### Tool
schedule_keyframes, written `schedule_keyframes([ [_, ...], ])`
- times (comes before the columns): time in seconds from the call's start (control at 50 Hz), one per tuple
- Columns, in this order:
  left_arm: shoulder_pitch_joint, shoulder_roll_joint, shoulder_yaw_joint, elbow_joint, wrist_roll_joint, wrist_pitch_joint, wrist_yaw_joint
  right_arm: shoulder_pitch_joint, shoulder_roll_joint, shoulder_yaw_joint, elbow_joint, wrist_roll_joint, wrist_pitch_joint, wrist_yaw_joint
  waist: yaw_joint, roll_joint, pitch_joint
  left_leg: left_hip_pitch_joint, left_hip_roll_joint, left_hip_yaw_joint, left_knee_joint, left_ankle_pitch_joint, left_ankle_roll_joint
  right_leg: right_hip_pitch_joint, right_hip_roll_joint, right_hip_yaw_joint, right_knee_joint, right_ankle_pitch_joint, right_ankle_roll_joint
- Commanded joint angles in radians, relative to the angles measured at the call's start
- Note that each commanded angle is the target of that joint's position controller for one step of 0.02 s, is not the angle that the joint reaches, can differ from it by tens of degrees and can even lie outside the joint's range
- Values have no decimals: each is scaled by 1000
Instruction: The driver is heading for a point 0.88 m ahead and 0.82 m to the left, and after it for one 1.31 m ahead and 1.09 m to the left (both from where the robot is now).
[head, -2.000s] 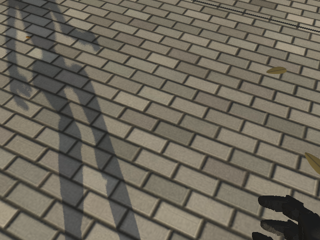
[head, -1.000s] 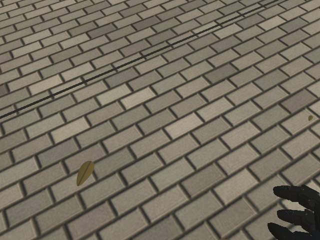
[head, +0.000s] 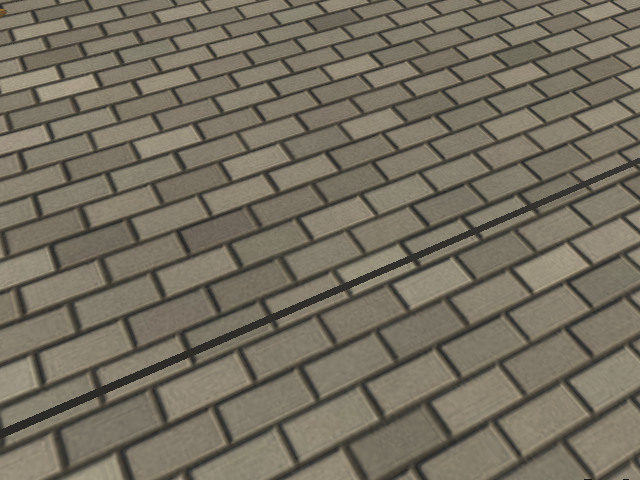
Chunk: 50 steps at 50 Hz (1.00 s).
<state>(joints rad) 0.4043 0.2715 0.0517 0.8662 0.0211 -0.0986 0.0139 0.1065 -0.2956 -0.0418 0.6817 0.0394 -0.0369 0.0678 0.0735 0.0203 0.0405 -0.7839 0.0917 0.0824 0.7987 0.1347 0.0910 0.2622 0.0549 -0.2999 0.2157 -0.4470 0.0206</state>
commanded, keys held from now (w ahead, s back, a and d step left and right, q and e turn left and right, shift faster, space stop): w+q+shift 1.00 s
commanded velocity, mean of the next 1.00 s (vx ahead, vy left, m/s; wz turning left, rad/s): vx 1.00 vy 0.00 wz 0.96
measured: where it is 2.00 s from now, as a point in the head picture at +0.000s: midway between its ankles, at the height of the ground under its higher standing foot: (25, 215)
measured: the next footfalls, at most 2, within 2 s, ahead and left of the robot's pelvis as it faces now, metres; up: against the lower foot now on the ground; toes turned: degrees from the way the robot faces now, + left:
left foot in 0.06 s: +0.29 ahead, +0.05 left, +0.00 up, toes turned +8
right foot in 0.48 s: +0.71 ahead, -0.05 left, +0.00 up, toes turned +37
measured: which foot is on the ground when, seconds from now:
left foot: up 0.00-0.04, down 0.06-0.50, up 0.52-0.96, down 0.98-1.00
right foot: down 0.00-0.08, up 0.10-0.46, down 0.48-0.98, up 1.00-1.00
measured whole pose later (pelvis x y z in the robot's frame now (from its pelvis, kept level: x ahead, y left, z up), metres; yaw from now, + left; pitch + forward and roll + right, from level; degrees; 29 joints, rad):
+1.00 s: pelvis +0.80 +0.24 -0.02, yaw +58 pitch -1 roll -2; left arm 0.43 0.28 0.04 0.85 0.01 -0.07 0.02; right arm 0.08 -0.30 -0.05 0.55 0.05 -0.03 0.07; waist 0.03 0.02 0.06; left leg -0.56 -0.05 0.11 0.76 -0.23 0.17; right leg 0.11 -0.04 -0.19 0.91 -0.43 0.04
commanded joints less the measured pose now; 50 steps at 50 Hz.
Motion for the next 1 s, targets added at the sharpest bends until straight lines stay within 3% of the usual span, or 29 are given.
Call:
schedule_keyframes([
  [0.02, -100, 267, 56, -103, -10, 17, 29, 63, -106, -37, -66, 18, -6, 20, -152, -100, 6, 311, -133, 142, -23, -81, 40, -155, -278, 16, 174, 1515, -29],
  [0.06, -216, 292, 65, -147, -21, 33, 20, 477, -240, -104, 31, 14, 34, -3, -369, -139, -167, 788, -151, 53, 13, -231, 114, -322, -296, 70, 649, 1611, -65],
  [0.08, -269, 199, 42, -142, -38, 17, -2, 594, -252, -115, 78, 22, 47, -29, -414, 15, -131, 965, -112, -59, -110, -207, 157, -538, -138, 65, 1099, 846, -40],
  [0.1, -176, -20, -18, -202, -18, -31, -24, 492, -255, -95, 67, -12, 36, -26, -205, 399, -89, 1083, -43, -393, -147, -236, 282, -945, 55, 213, 1500, -135, -11],
  [0.12, -146, 15, -34, -280, -49, -78, -41, 379, -187, -65, -8, -49, 0, -24, -141, 345, -260, 1136, 132, -912, -447, -741, 409, -1131, 58, 433, 1531, -105, -61],
  [0.14, -279, 124, -13, -297, -67, -99, -44, 379, -133, -61, -28, -46, -22, -20, -180, 120, -164, 1021, 146, -974, -597, -878, 335, -1127, 2, 456, 1411, -9, -107],
  [0.16, -310, 120, -8, -309, -66, -99, -37, 333, -126, -58, -26, -42, -42, -12, -114, -78, -67, 853, 137, -942, -622, -876, 289, -1088, -36, 454, 1270, 72, -115],
  [0.18, -284, 99, -13, -291, -42, -87, -28, 265, -131, -58, -41, -38, -58, -10, -59, -134, -28, 709, 109, -882, -594, -775, 286, -1015, -71, 470, 1184, 106, -94],
  [0.24, -249, 119, 2, -269, -15, -41, -11, 182, -119, -51, -64, -28, -61, -42, -8, -107, 25, 473, -14, -638, -597, -536, 260, -872, -127, 466, 961, 138, -10],
  [0.3, -450, 52, -19, -342, 5, -30, -7, 215, -104, -48, -47, -8, -51, -80, -88, -62, 76, 321, -110, -458, -588, -367, 214, -761, -98, 386, 614, 360, 50],
  [0.34, -523, 16, -24, -375, -10, -30, -15, 239, -130, -60, -32, -2, -36, -88, -141, -3, 50, 272, -138, -422, -567, -402, 160, -629, -48, 345, 428, 518, 69],
  [0.42, -514, 107, 22, -382, -64, -42, -20, 281, -109, -67, -6, 13, -26, -95, -149, 86, -3, 487, -91, -529, -445, -479, 108, -582, -46, 429, 277, 520, 76],
  [0.44, -478, 130, 35, -374, -70, -47, -19, 275, -106, -70, -6, 9, -22, -96, -121, 104, -20, 544, -72, -546, -390, -409, 96, -559, -51, 428, 271, 475, 63],
  [0.48, -142, 194, 80, -306, -77, -50, -9, 213, -84, -59, -38, -24, -16, -81, 73, 108, -213, 512, -111, -478, -16, -146, 27, -210, -96, 418, 345, 341, 12],
  [0.5, 83, 246, 83, -270, -59, -38, 0, 236, 37, -18, -70, -59, -18, -70, 120, -86, -395, 304, -160, -391, 368, -506, 4, 133, -264, 644, 385, 63, -22],
  [0.52, 60, 324, 87, -255, -5, -41, -26, 403, 71, 4, -130, 38, -33, -67, -27, -611, -465, -33, -196, -301, 670, -709, -24, 263, -499, 1342, 65, -418, -197],
  [0.54, -50, 206, 68, -295, -11, -33, -28, 349, -24, -3, -90, 56, -21, -81, 6, -420, -308, -132, -99, -269, 757, -576, -32, 148, -469, 1323, 11, -599, -193],
  [0.56, -87, 141, 53, -291, -19, -22, -20, 228, -82, -16, -101, 24, -15, -78, 34, -263, -182, -141, -77, -220, 752, -502, -35, 23, -427, 1100, 31, -407, -166],
  [0.58, -93, 138, 50, -268, -10, -14, -18, 163, -87, -21, -109, -5, -9, -75, 24, -86, -118, -82, -36, -204, 710, -464, -35, -100, -384, 920, 51, -157, -147],
  [0.6, -107, 129, 48, -241, -4, -13, -18, 110, -83, -26, -130, -22, -9, -68, 5, -48, -63, -47, 0, -210, 638, -434, -30, -200, -344, 792, 56, 0, -142],
  [0.68, -112, 55, 27, -157, -28, -24, -22, 79, -30, -19, -165, 13, 24, -43, -48, -108, 10, -50, 71, -196, 550, -410, -18, -304, -298, 514, 12, 236, -122],
  [0.74, -133, 103, 33, -140, -13, -24, -14, 35, -32, -11, -184, 5, 21, -32, -67, -67, 64, -93, 72, -181, 460, -273, -38, -345, -298, 367, -45, 354, -126],
  [0.82, -71, 158, 35, -105, -4, -21, -2, -95, -36, -4, -209, 3, 6, -9, -22, -23, 134, -76, 42, -79, 227, -98, -24, -302, -273, 187, -85, 532, -84],
  [0.88, -16, 214, 40, -82, -2, -7, 10, -182, -51, -10, -228, 4, -14, 18, -17, -40, 112, 124, -74, 88, 18, -87, 26, -248, -243, 77, -16, 1082, -20],
  [0.92, -6, 284, 55, -82, -7, 12, 29, -83, -102, -39, -214, 13, -8, 20, -111, -150, 21, 300, -161, 144, 20, -186, 49, -192, -282, 64, 183, 1597, -17],
  [0.94, -52, 307, 63, -101, -8, 23, 33, 96, -151, -68, -173, 21, 4, 15, -219, -193, -66, 489, -180, 128, 36, -250, 80, -227, -305, 74, 387, 1738, -31],
  [0.96, -129, 302, 64, -140, -12, 22, 28, 371, -232, -112, -95, 18, 18, 2, -350, -178, -176, 831, -170, 49, -27, -245, 137, -396, -293, 103, 686, 1682, -46],
  [0.98, -172, 214, 42, -152, -23, 5, 18, 498, -247, -122, -29, 25, 28, -22, -375, 2, -150, 1072, -97, -102, -164, -186, 185, -661, -130, 106, 1108, 677, -27],
  [1.0, -58, 36, -14, -213, -2, -42, 0, 387, -285, -103, -67, -7, 19, -23, -167, 328, -212, 1231, 25, -507, -162, -188, 304, -994, 2, 255, 1445, -142, -22],
])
